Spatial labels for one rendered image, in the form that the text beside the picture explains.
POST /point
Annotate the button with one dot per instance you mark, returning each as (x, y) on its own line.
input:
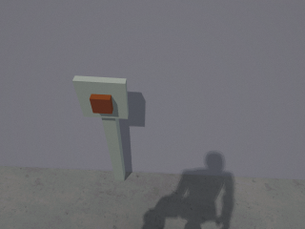
(101, 103)

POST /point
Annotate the panel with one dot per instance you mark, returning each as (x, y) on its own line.
(85, 86)

